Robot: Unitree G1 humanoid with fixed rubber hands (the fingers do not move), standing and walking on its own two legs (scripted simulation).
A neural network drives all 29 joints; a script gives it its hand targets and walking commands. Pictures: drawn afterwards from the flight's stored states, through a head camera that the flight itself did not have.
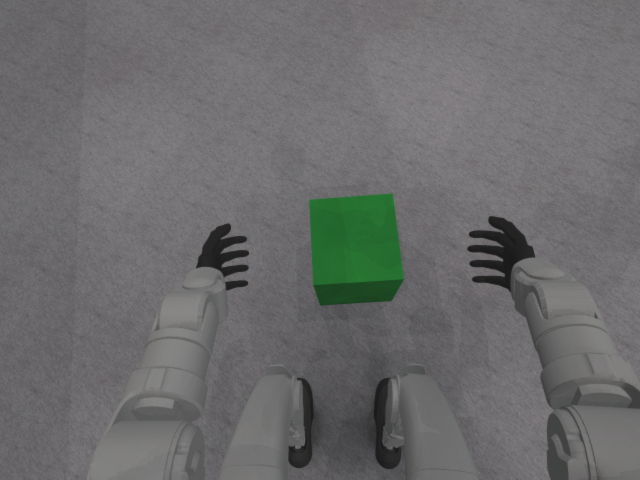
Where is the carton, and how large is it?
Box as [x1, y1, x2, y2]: [309, 194, 403, 304]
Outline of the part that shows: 392,194 309,200 313,285 320,304 391,300 403,279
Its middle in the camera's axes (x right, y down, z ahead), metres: +0.09 +0.04 +1.01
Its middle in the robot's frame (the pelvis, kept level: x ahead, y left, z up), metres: +0.54 -0.02 -0.55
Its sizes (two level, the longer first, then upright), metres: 0.210 0.200 0.250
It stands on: the floor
